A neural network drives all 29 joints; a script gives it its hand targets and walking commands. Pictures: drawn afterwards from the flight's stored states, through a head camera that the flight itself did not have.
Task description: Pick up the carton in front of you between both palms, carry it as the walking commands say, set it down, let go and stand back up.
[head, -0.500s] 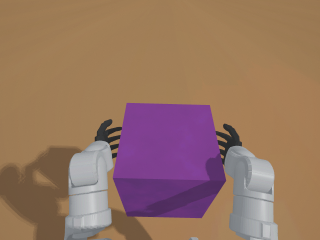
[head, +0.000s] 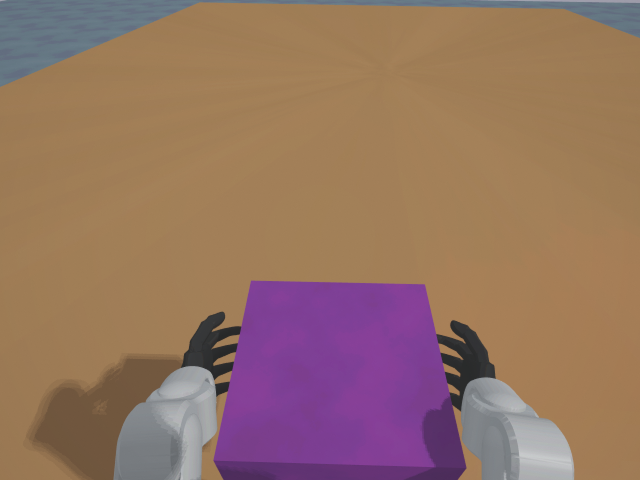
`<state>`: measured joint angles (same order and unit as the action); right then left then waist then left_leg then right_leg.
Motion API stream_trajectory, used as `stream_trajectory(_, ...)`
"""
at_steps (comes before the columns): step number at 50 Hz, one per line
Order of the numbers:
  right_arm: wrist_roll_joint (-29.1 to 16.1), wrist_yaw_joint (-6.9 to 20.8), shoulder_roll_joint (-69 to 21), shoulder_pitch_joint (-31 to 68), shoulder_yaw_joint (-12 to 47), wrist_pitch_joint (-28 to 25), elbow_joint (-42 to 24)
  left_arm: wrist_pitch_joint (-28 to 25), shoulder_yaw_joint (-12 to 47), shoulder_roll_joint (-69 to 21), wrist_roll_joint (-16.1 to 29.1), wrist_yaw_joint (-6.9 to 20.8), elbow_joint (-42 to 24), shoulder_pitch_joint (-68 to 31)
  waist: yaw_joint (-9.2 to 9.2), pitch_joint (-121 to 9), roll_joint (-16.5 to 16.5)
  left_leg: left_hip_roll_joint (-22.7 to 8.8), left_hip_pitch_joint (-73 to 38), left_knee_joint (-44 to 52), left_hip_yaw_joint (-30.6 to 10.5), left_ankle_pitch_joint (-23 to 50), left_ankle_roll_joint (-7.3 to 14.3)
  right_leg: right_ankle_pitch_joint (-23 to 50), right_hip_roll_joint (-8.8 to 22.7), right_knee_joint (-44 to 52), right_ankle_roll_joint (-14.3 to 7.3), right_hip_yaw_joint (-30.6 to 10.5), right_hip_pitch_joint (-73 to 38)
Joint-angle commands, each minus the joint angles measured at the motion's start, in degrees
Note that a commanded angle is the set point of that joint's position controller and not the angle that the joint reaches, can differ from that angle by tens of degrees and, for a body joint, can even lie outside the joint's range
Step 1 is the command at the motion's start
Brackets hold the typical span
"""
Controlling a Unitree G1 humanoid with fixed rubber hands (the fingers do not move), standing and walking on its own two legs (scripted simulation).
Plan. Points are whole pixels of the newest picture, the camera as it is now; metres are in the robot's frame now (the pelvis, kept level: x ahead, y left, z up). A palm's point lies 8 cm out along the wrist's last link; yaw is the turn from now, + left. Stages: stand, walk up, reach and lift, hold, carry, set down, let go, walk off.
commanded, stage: carry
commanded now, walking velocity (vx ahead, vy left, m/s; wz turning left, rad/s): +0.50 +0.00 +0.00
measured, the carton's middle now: (334, 410) +0.25 +0.00 +0.02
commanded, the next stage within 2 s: none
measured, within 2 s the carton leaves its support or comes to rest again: neither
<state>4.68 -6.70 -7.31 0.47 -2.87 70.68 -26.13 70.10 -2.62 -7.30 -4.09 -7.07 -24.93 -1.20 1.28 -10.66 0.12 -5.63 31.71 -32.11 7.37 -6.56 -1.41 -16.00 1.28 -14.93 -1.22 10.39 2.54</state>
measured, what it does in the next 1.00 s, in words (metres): walks ahead: left foot, then right foot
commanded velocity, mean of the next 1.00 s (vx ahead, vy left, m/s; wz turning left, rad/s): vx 0.26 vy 0.00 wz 0.00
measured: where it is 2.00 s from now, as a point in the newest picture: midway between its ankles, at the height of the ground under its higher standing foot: (331, 441)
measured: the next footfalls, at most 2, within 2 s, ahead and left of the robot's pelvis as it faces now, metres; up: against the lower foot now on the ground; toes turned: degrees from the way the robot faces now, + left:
left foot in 0.10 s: +0.25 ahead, +0.13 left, +0.00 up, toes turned +9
right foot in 0.60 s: +0.55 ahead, -0.11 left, +0.00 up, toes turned -10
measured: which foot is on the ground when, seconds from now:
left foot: up 0.00-0.08, down 0.10-0.62, up 0.64-0.94, down 0.96-1.00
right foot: down 0.00-0.14, up 0.16-0.58, down 0.60-1.00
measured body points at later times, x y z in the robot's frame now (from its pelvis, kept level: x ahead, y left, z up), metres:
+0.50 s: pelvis +0.31 +0.02 +0.00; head +0.29 +0.03 +0.45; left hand +0.57 +0.16 +0.09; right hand +0.55 -0.15 +0.09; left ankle +0.21 +0.12 -0.75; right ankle +0.45 -0.12 -0.71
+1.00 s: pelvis +0.56 -0.01 -0.01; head +0.54 -0.01 +0.44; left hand +0.82 +0.13 +0.09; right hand +0.82 -0.17 +0.09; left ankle +0.63 +0.09 -0.75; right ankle +0.51 -0.10 -0.75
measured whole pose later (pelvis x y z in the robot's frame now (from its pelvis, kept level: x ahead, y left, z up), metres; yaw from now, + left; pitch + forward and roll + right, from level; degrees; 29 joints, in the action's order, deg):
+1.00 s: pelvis +0.56 -0.01 -0.01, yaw -2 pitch +2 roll +0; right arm 4.6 -6.9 -7.3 2.6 -2.4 70.2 -29.2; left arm 69.5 -3.6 -7.3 -3.8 -6.6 -28.8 -2.5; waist 0.3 -6.0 -0.6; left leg -3.5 20.2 -26.3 10.0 -7.0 0.9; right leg -18.2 3.1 -28.5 -0.8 11.5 11.1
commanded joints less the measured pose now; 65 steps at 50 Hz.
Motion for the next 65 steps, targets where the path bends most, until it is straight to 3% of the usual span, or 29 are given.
stream_trajectory(1, -18.7, 8.9, -46.2, 26.3, 37.4, -0.5, -4.5, 0.1, 36.7, -45.5, 19.4, 10.3, -5.5, -25.2, -0.03, 0.3, -8.0, 1.3, -1.7, 2.9, 3.3, 3.5, 0.6, 11.2, 13.0, 5.7, -5.0, -7.0, 0.2)
stream_trajectory(3, -18.7, 8.8, -45.0, 26.2, 36.6, 0.0, -4.2, 0.7, 36.4, -44.5, 19.0, 9.9, -5.1, -25.1, -0.05, 1.0, -8.5, 2.1, -5.7, 4.8, 5.4, 1.5, 1.4, 14.0, 13.0, 2.2, -4.2, -5.8, 0.1)
stream_trajectory(5, -18.3, 8.7, -43.4, 25.9, 35.2, 0.4, -2.5, 1.1, 36.4, -43.1, 18.9, 9.6, -4.7, -26.2, -1.2, -2.6, -5.7, 5.3, -20.0, 6.7, 8.4, -3.0, 2.5, 22.7, 9.8, -11.6, -2.0, -0.5, 4.1)
stream_trajectory(6, -18.1, 8.6, -42.7, 25.2, 34.2, 0.4, -1.3, 1.4, 36.1, -42.0, 18.8, 9.3, -4.4, -27.1, -2.55, -6.5, -1.0, 0.1, -31.2, 8.1, 0.1, -8.8, 4.0, 19.7, 7.4, -24.1, 0.5, 1.9, 12.2)
stream_trajectory(7, -17.7, 8.5, -42.2, 25.0, 33.6, 0.2, -0.4, 1.7, 36.6, -42.0, 19.2, 9.3, -5.2, -28.4, -3.48, -11.6, 13.5, -13.8, -41.1, 15.1, -26.3, -16.5, 11.0, 7.5, 1.4, -42.6, 3.2, 1.0, 25.9)
stream_trajectory(8, -17.9, 8.6, -43.6, 24.9, 33.8, 0.0, 0.3, 1.7, 37.5, -42.9, 19.7, 9.4, -5.1, -29.1, -2.8, -11.5, 18.1, -18.6, -46.0, 20.1, -37.9, -9.1, 14.3, -11.9, -2.3, -52.3, 3.1, -4.3, 37.4)
stream_trajectory(9, -18.8, 8.9, -45.6, 25.6, 34.4, -0.3, -0.6, 1.3, 37.9, -45.2, 19.9, 9.7, -4.5, -29.3, -2.72, -11.4, 12.9, -18.3, -44.5, 17.9, -32.5, -2.3, 14.4, -12.3, 1.4, -58.4, 1.6, -8.7, 39.5)
stream_trajectory(11, -19.7, 9.8, -50.5, 27.9, 36.4, -1.6, -1.7, 0.1, 38.3, -50.1, 19.8, 10.5, -3.0, -28.6, -2.22, -11.0, 2.8, -16.2, -36.7, 18.3, -24.4, -3.0, 11.5, -5.3, 6.2, -55.3, 0.4, -10.7, 38.4)
stream_trajectory(13, -21.2, 10.6, -53.4, 30.3, 38.6, -2.8, -3.4, -1.3, 38.8, -53.7, 19.5, 10.9, -2.9, -28.5, -1.84, -9.5, 4.2, -13.4, -29.7, 22.2, -15.9, -8.8, 8.2, 0.1, 6.9, -47.3, 0.8, -9.3, 33.6)
stream_trajectory(17, -22.9, 11.6, -53.7, 29.0, 40.4, -3.8, -5.7, -3.0, 39.2, -54.7, 18.3, 10.4, -5.0, -25.8, -2.19, -7.3, 6.7, -11.7, -29.4, 26.0, -9.4, -9.0, 9.0, 5.1, 6.2, -33.0, 2.6, -5.7, 34.1)
stream_trajectory(20, -23.0, 11.6, -51.7, 27.7, 40.7, -3.5, -8.2, -2.8, 39.4, -52.8, 18.1, 9.8, -8.0, -24.6, -2.37, -5.3, 6.6, -9.9, -31.5, 25.5, -5.3, -2.1, 8.8, 10.6, 5.2, -23.2, 2.9, -3.4, 33.5)
stream_trajectory(26, -20.3, 10.0, -44.7, 23.8, 38.2, -1.1, -7.7, -0.2, 38.2, -45.5, 18.5, 9.3, -9.5, -23.1, -2.45, -0.9, 8.4, -9.1, -35.3, 21.5, -0.6, 7.9, 6.5, 14.3, 3.5, -13.3, 0.6, 0.3, 29.0)
stream_trajectory(29, -19.3, 9.2, -42.8, 23.5, 37.3, 0.3, -7.0, 1.0, 36.6, -43.3, 18.7, 9.4, -7.2, -21.5, -0.92, -4.5, 5.0, -5.1, -29.9, 1.7, 5.9, 22.5, 2.6, 11.2, -1.2, -8.9, 0.1, 5.2, 9.3)
stream_trajectory(30, -19.1, 9.1, -41.8, 23.8, 37.1, 0.7, -6.9, 1.2, 36.0, -43.0, 18.4, 9.6, -6.8, -21.0, -0.02, -7.9, 1.2, -3.2, -21.5, -9.7, 6.4, 13.4, 0.4, 14.6, 5.4, -8.0, -0.5, -2.6, -1.7)
stream_trajectory(31, -19.6, 9.0, -42.4, 24.9, 38.3, 1.3, -7.4, 1.2, 35.2, -42.3, 18.1, 9.6, -5.5, -21.8, 0.36, -14.2, -13.0, 3.0, -5.4, -27.3, 4.7, -2.0, -2.7, 18.6, 20.3, -5.8, -8.8, -26.8, -16.0)
stream_trajectory(32, -19.8, 9.2, -43.0, 25.3, 38.3, 1.4, -7.2, 1.1, 35.3, -43.8, 18.8, 9.9, -4.4, -20.8, 0.13, -13.2, -18.6, 6.7, 3.7, -35.8, -0.1, -23.7, -2.3, 33.0, 23.7, -1.7, -12.9, -34.2, -17.1)
stream_trajectory(34, -20.4, 10.0, -48.2, 26.2, 39.4, 0.3, -6.1, 0.2, 36.2, -48.9, 19.9, 10.9, -5.7, -22.8, -0.37, -13.4, -8.8, 1.3, 4.4, -38.4, -6.1, -22.9, 0.4, 44.7, 21.8, -4.5, -11.1, -23.0, -12.1)
stream_trajectory(35, -20.5, 10.3, -50.7, 27.2, 39.9, -0.4, -6.1, -0.6, 36.9, -51.3, 20.1, 11.4, -6.1, -24.4, -0.72, -12.5, -5.1, -0.9, 2.4, -32.7, -6.8, -19.7, 0.8, 42.9, 20.3, -3.4, -8.7, -18.7, -8.3)
stream_trajectory(37, -20.5, 10.5, -54.2, 28.4, 40.7, -1.9, -6.6, -1.9, 38.0, -54.1, 21.2, 12.1, -7.3, -26.5, -0.82, -11.9, -6.4, 0.0, -4.4, -20.1, -4.2, -15.9, 0.4, 37.8, 16.8, -0.7, -5.2, -10.8, -2.4)
stream_trajectory(40, -19.9, 10.0, -55.7, 26.3, 41.2, -3.5, -7.3, -2.9, 38.9, -54.5, 21.9, 12.8, -8.9, -25.6, -1.04, -12.5, -8.3, 1.9, -9.6, -7.3, -1.4, -13.4, -0.2, 38.0, 14.6, -1.5, -6.1, -4.9, -1.0)
stream_trajectory(43, -19.8, 9.6, -53.5, 25.8, 41.3, -3.5, -10.1, -3.0, 39.3, -52.4, 21.6, 12.6, -11.0, -23.5, -0.63, -12.9, -9.9, 2.7, -12.5, -0.6, 1.0, -4.8, -0.2, 36.8, 13.9, -3.9, -5.3, -2.7, -0.9)
stream_trajectory(46, -19.7, 9.5, -49.9, 24.8, 40.5, -2.1, -10.1, -1.8, 38.9, -49.1, 20.7, 11.8, -10.8, -22.8, -0.96, -10.3, -6.7, 1.7, -19.8, 11.5, 2.2, 10.0, -0.4, 25.7, 10.9, -8.1, -1.7, -1.3, 3.3)
stream_trajectory(47, -19.6, 9.6, -48.4, 24.4, 39.9, -1.4, -9.6, -1.2, 38.3, -47.7, 20.0, 11.5, -9.8, -22.6, -0.88, -9.9, -5.4, -0.7, -23.4, 12.0, 0.9, 12.1, -0.5, 21.4, 10.3, -10.0, -0.5, -1.5, 5.9)
stream_trajectory(48, -19.7, 9.6, -46.4, 24.5, 39.0, -0.6, -8.7, -0.6, 37.3, -45.9, 19.2, 11.1, -8.5, -22.0, -0.57, -10.0, -2.3, -5.3, -27.7, 9.7, -2.3, 23.5, -0.1, 14.7, 8.9, -12.3, 0.8, -1.1, 9.9)
stream_trajectory(49, -19.5, 9.7, -45.2, 25.1, 38.3, -0.1, -7.4, 0.3, 37.4, -45.0, 18.8, 10.8, -8.0, -22.3, -0.47, -10.4, 2.4, -7.8, -29.5, 5.5, -4.0, 33.2, 2.4, 11.0, 7.2, -12.3, 2.2, -2.6, 11.6)
stream_trajectory(50, -19.2, 9.8, -45.4, 24.0, 37.3, 0.1, -5.0, 1.0, 37.4, -44.3, 18.8, 10.6, -8.0, -22.9, -0.68, -10.3, 6.5, -8.1, -27.6, 5.3, -5.6, 30.2, 3.9, 8.9, 6.9, -11.1, 2.6, -3.7, 9.8)
stream_trajectory(51, -19.0, 10.0, -45.7, 23.0, 36.3, 0.3, -3.0, 1.4, 37.8, -44.8, 18.7, 10.6, -7.8, -24.2, -0.95, -9.1, 6.4, -7.5, -25.8, 5.6, -5.3, 31.1, 4.0, 11.3, 7.4, -11.8, 2.9, -3.7, 8.8)
stream_trajectory(56, -19.0, 10.9, -49.1, 24.4, 35.9, -0.3, 0.4, 0.9, 37.7, -48.7, 18.5, 11.3, -3.1, -24.9, -1.03, -10.4, 2.6, -5.3, -24.9, 1.4, -3.2, 35.3, 3.6, 22.8, 7.4, -14.0, 3.2, -3.7, 6.5)
stream_trajectory(65, -17.6, 13.4, -50.6, 28.7, 38.4, -7.0, 2.2, -6.1, 38.3, -50.6, 16.9, 13.7, 0.9, -27.5, -1.24, -13.0, 0.0, -4.1, -24.8, -1.3, -2.4, 33.7, 4.0, 28.8, 7.1, -15.0, 3.1, -3.9, 4.4)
